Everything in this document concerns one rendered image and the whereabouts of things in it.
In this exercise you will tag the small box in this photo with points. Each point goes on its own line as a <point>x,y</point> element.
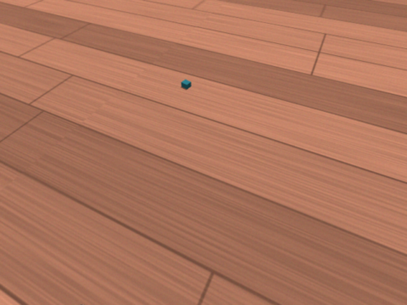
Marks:
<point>186,84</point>

